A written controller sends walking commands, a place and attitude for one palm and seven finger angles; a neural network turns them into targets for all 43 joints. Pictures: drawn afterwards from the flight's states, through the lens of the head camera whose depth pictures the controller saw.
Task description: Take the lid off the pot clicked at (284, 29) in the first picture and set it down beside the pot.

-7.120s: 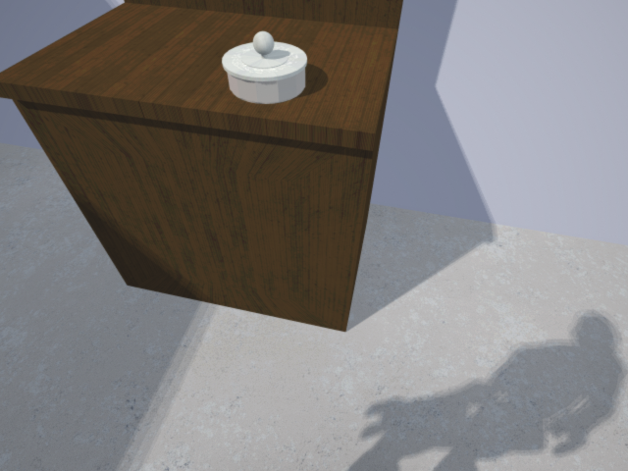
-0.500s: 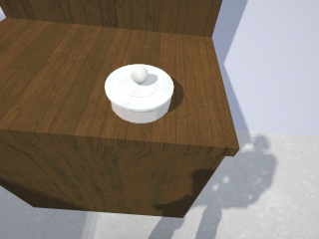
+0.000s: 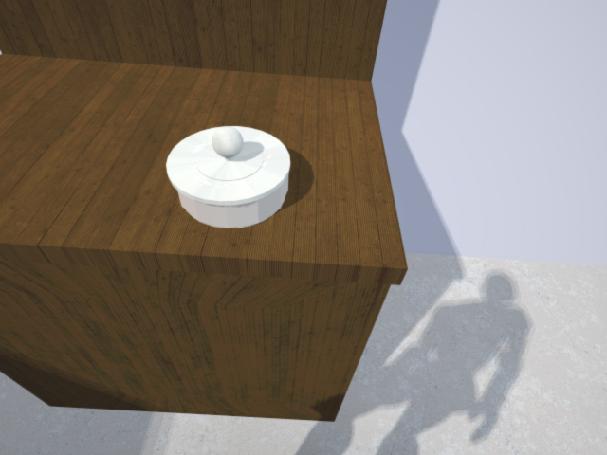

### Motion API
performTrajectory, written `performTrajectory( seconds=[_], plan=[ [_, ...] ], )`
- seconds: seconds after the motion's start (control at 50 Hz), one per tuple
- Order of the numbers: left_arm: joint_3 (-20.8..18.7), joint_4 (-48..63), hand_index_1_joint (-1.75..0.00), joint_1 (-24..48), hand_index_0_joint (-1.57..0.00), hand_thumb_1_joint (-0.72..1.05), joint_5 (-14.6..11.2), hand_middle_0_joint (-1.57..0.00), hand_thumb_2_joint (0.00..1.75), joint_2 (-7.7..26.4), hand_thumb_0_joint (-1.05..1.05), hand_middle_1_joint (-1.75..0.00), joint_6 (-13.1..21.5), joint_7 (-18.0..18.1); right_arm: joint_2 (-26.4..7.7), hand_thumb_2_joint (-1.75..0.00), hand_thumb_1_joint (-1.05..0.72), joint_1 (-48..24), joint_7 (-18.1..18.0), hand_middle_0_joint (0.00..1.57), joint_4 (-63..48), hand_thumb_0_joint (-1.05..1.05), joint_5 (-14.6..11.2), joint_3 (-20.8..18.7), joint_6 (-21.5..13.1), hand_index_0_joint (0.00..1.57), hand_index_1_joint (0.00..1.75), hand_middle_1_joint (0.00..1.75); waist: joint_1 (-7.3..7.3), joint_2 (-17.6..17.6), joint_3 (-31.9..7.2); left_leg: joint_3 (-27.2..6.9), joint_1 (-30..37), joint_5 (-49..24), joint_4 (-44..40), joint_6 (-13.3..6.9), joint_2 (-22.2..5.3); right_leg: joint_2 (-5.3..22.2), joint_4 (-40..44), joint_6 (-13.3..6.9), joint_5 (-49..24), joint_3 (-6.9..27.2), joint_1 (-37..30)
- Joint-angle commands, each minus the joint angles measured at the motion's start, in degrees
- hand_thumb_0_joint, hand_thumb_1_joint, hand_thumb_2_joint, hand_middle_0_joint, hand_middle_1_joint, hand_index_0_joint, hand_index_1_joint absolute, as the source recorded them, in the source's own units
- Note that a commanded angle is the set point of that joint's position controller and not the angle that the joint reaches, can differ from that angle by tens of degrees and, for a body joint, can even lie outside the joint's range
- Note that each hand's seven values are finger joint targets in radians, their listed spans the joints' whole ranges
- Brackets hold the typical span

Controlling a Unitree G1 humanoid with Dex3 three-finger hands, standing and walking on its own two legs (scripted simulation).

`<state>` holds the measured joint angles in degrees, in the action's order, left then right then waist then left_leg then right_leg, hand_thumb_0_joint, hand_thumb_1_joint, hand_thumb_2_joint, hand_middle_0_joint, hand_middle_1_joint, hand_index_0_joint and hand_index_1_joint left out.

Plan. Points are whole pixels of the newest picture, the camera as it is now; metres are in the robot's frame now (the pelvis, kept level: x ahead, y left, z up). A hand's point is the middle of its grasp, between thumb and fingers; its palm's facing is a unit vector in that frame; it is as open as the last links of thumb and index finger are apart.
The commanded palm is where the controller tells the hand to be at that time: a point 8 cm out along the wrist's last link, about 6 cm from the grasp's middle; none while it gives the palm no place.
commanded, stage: come to a stop and stand still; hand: left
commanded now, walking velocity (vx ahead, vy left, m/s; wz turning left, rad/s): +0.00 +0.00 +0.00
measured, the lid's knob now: (227, 142) +0.49 +0.14 +0.17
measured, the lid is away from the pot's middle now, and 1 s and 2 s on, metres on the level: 0.00 0.00 0.00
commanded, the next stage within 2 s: look again from close up in 0.04 s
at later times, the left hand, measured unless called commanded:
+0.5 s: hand out of the picture +0.00 +0.22 -0.18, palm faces +0.03 -0.98 -0.21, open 7.4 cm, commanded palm none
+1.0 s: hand out of the picture +0.02 +0.23 -0.18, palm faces +0.00 -0.98 -0.18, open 7.4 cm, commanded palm none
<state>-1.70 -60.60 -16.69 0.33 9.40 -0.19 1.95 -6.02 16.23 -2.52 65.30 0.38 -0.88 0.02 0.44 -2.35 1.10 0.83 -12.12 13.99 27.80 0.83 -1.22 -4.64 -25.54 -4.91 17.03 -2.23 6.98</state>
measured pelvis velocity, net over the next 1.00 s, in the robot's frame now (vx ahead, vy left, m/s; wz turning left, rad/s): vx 0.01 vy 0.06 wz -0.01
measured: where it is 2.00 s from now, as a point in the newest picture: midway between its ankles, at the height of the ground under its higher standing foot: outside the picture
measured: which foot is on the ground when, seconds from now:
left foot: down 0.00-1.00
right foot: down 0.00-1.00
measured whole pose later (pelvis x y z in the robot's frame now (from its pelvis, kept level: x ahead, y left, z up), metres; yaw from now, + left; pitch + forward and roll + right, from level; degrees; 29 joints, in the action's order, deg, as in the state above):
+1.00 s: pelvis +0.01 +0.06 +0.00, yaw -1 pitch +0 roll +0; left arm 0.2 -61.4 -15.6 0.6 9.8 -0.1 2.4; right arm -8.4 14.2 -2.2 63.3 0.3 0.1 -1.5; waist -0.1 -1.8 2.3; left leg 2.6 -11.4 16.4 27.4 -4.0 3.3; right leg 0.0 -27.5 0.0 18.3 0.1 9.6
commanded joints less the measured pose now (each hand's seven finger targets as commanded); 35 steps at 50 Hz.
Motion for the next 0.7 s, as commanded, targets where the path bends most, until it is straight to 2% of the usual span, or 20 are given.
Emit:
performTrajectory(
  seconds=[0.0, 0.08, 0.1, 0.12, 0.14, 0.16, 0.18, 0.2, 0.22, 0.24, 0.26, 0.28, 0.3, 0.32, 0.36, 0.42, 0.48, 0.56, 0.66, 0.68],
  plan=[
    [-0.2, 1.2, -0.30, -3.6, -0.20, 0.90, -0.3, -0.20, 0.90, 4.4, 0.00, -0.30, 1.2, 0.1, -5.5, -0.90, -0.90, 1.9, -0.3, 0.20, -1.7, 0.00, -0.1, -0.3, -1.0, 0.20, 0.30, 0.30, -0.80, 7.3, 3.6, -4.8, 1.0, -8.1, -5.9, -1.6, -4.5, 9.5, 7.8, 2.5, -10.8, 8.7, 3.7],
    [0.1, 0.4, -0.30, -3.9, -0.20, 0.90, 0.0, -0.20, 0.90, 3.4, 0.00, -0.30, 1.4, 0.0, -5.8, -0.90, -0.90, 2.3, -0.2, 0.20, -1.4, 0.00, 0.0, -0.4, -0.9, 0.20, 0.30, 0.30, -0.41, 2.7, 4.1, -4.5, 2.1, -4.5, -7.0, -1.5, -3.9, 9.6, 9.8, 2.2, -6.0, 8.9, 5.5],
    [-0.1, -1.9, -0.30, -9.3, -0.20, 0.90, 1.3, -0.20, 0.90, 5.0, 0.00, -0.30, 3.6, 2.8, -7.8, -0.90, -0.90, -2.9, 0.2, 0.20, -5.1, 0.00, -0.1, -0.3, -2.0, 0.20, 0.30, 0.30, -2.29, 2.1, 3.5, -0.4, -2.4, -7.1, 8.3, -0.3, -2.8, 14.4, 7.5, 7.7, -47.0, 13.6, 3.2],
    [-0.4, 0.6, -0.30, -8.0, -0.20, 0.90, 0.9, -0.20, 0.90, 7.7, 0.00, -0.30, 3.9, 2.6, -4.4, -0.90, -0.90, 0.4, 0.7, 0.20, -7.4, 0.00, -0.1, 0.1, -1.1, 0.20, 0.30, 0.30, 0.24, -1.4, -0.8, -2.4, -6.8, 6.5, 11.1, -1.6, -0.9, 18.0, 5.8, 6.5, -46.0, 14.8, -2.1],
    [0.2, 1.3, -0.30, -6.7, -0.20, 0.90, 1.0, -0.20, 0.90, 6.2, 0.00, -0.30, 3.9, 2.1, -4.7, -0.90, -0.90, 0.2, 0.7, 0.20, -7.3, 0.00, 0.0, -0.2, -0.9, 0.20, 0.30, 0.30, 0.30, 3.0, -0.8, -2.4, -6.9, 7.5, 12.7, -1.8, -1.3, 17.5, 5.0, 3.4, -42.4, 13.3, -0.7],
    [0.0, 1.7, -0.30, -4.9, -0.20, 0.90, 0.8, -0.20, 0.90, 7.3, 0.00, -0.30, 3.6, 1.8, -4.0, -0.90, -0.90, 2.1, 1.0, 0.20, -7.5, 0.00, 0.0, -0.3, -0.6, 0.20, 0.30, 0.30, 0.70, 0.7, -4.2, -1.1, -6.1, 7.6, 11.3, -1.1, -1.2, 17.9, 5.4, -1.4, -31.7, 13.9, -1.7],
    [0.1, 2.8, -0.30, -4.3, -0.20, 0.90, 0.7, -0.20, 0.90, 6.3, 0.00, -0.30, 3.5, 1.7, -4.7, -0.90, -0.90, 1.7, 1.0, 0.20, -8.1, 0.00, 0.0, -0.4, -0.6, 0.20, 0.30, 0.30, 0.98, -0.1, -3.7, -0.9, -4.5, 6.7, 10.2, -0.8, -0.8, 16.7, 6.1, -3.5, -22.0, 13.9, 1.2],
    [0.1, 3.3, -0.30, -3.3, -0.20, 0.90, 0.8, -0.20, 0.90, 6.1, 0.00, -0.30, 3.4, 1.8, -5.0, -0.90, -0.90, 2.1, 1.1, 0.20, -8.3, 0.00, 0.0, -0.5, -0.8, 0.20, 0.30, 0.30, 1.56, -2.2, -2.3, -0.7, -3.1, 5.7, 8.2, -0.8, -0.6, 15.7, 6.3, -3.5, -16.5, 13.1, 4.3],
    [0.3, 3.5, -0.30, -2.7, -0.20, 0.90, 0.7, -0.20, 0.90, 5.9, 0.00, -0.30, 3.2, 1.7, -5.1, -0.90, -0.90, 3.0, 1.1, 0.20, -8.0, 0.00, 0.0, -0.5, -1.0, 0.20, 0.30, 0.30, 1.86, -2.0, -1.2, -0.5, -0.9, 3.5, 4.5, -1.0, -0.5, 14.5, 5.7, -2.7, -12.2, 12.2, 6.7],
    [0.5, 3.4, -0.30, -2.6, -0.20, 0.90, 0.6, -0.20, 0.90, 5.3, 0.00, -0.30, 2.9, 1.6, -5.6, -0.90, -0.90, 3.7, 1.1, 0.20, -7.7, 0.00, 0.1, -0.4, -1.2, 0.20, 0.30, 0.30, 1.98, -0.9, 0.2, -1.8, 0.8, 1.3, 1.2, -1.4, -1.2, 13.0, 4.7, -1.4, -8.5, 11.3, 9.1],
    [0.5, 3.7, -0.30, -2.4, -0.20, 0.90, 0.5, -0.20, 0.90, 5.1, 0.00, -0.30, 2.5, 1.3, -5.8, -0.90, -0.90, 3.9, 1.1, 0.20, -8.0, 0.00, 0.2, -0.3, -1.4, 0.20, 0.30, 0.30, 1.40, 1.7, 1.2, -3.0, 1.3, -0.1, -0.1, -1.8, -1.9, 11.2, 4.0, -0.2, -3.0, 9.8, 11.0],
    [0.6, 3.8, -0.30, -3.0, -0.20, 0.90, 0.4, -0.20, 0.90, 4.2, 0.00, -0.30, 2.4, 1.3, -6.6, -0.90, -0.90, 3.5, 1.0, 0.20, -8.2, 0.00, 0.3, -0.3, -1.6, 0.20, 0.30, 0.30, 0.97, 2.3, 3.1, -4.6, -0.6, -2.3, -0.7, -2.5, -3.3, 9.7, 3.7, 0.7, -2.1, 9.3, 11.6],
    [0.7, 3.4, -0.30, -3.9, -0.20, 0.90, 0.4, -0.20, 0.90, 3.8, 0.00, -0.30, 2.5, 1.4, -7.0, -0.90, -0.90, 3.5, 0.9, 0.20, -8.1, 0.00, 0.4, -0.2, -1.5, 0.20, 0.30, 0.30, 0.45, 0.8, 3.7, -4.6, -1.6, -3.6, -0.6, -2.8, -4.0, 9.2, 4.0, 0.8, -3.4, 9.6, 10.9],
    [0.9, 3.0, -0.30, -3.7, -0.20, 0.90, 0.4, -0.20, 0.90, 4.4, 0.00, -0.30, 2.2, 1.3, -6.9, -0.90, -0.90, 3.1, 0.9, 0.20, -7.8, 0.00, 0.3, 0.0, -1.7, 0.20, 0.30, 0.30, 0.26, 3.0, 4.2, -5.6, -2.7, -4.4, -1.9, -2.9, -3.7, 9.3, 3.1, 1.0, -3.6, 8.7, 9.4],
    [0.9, 3.0, -0.30, -4.3, -0.20, 0.90, 0.4, -0.20, 0.90, 4.7, 0.00, -0.30, 1.6, 1.0, -7.3, -0.90, -0.90, 2.4, 0.8, 0.20, -7.9, 0.00, 0.2, 0.3, -1.8, 0.20, 0.30, 0.30, -0.58, 4.8, 4.6, -6.7, -3.5, -2.9, -4.3, -3.5, -4.2, 8.2, 2.4, 1.3, -1.6, 7.8, 8.6],
    [1.0, 2.9, -0.30, -4.3, -0.20, 0.90, 0.4, -0.20, 0.90, 4.7, 0.00, -0.30, 1.5, 1.0, -8.1, -0.90, -0.90, 2.3, 0.7, 0.20, -7.6, 0.00, 0.2, 0.3, -1.9, 0.20, 0.30, 0.30, -0.61, 2.0, 5.6, -7.1, -4.9, -0.5, -5.2, -3.6, -4.0, 8.1, 2.4, 1.5, -0.5, 7.6, 8.3],
    [0.9, 3.3, -0.30, -3.8, -0.20, 0.90, 0.4, -0.20, 0.90, 5.1, 0.00, -0.30, 1.0, 0.8, -8.7, -0.90, -0.90, 2.0, 0.7, 0.20, -7.5, 0.00, 0.4, 0.3, -2.0, 0.20, 0.30, 0.30, -0.98, 4.8, 5.0, -8.5, -5.4, 2.9, -7.6, -4.0, -4.4, 7.6, 1.1, 1.8, 0.5, 6.2, 7.9],
    [0.9, 3.3, -0.30, -3.2, -0.20, 0.90, 0.4, -0.20, 0.90, 5.4, 0.00, -0.30, 0.9, 0.6, -8.8, -0.90, -0.90, 2.0, 0.6, 0.20, -7.2, 0.00, 0.3, 0.4, -2.3, 0.20, 0.30, 0.30, -1.24, 4.3, 2.6, -9.2, -3.9, 0.4, -8.8, -4.5, -5.0, 7.6, -0.1, 2.2, -2.0, 5.1, 6.1],
    [0.9, 2.9, -0.30, -2.4, -0.20, 0.90, 0.2, -0.20, 0.90, 5.8, 0.00, -0.30, 1.0, 0.6, -8.8, -0.90, -0.90, 2.4, 0.4, 0.20, -6.3, 0.00, 0.1, 0.4, -2.6, 0.20, 0.30, 0.30, -1.06, 3.2, 0.5, -8.0, -0.8, -8.0, -6.9, -4.4, -4.9, 8.3, -0.2, 2.5, -6.0, 5.3, 5.0],
    [0.9, 2.8, -0.30, -2.5, -0.20, 0.90, 0.3, -0.20, 0.90, 5.6, 0.00, -0.30, 1.0, 0.7, -9.0, -0.90, -0.90, 2.2, 0.4, 0.20, -6.1, 0.00, 0.1, 0.2, -2.6, 0.20, 0.30, 0.30, -1.07, 4.0, 0.3, -7.9, -0.3, -9.3, -6.5, -4.4, -4.8, 8.5, -0.2, 2.5, -6.5, 5.5, 5.1]
  ],
)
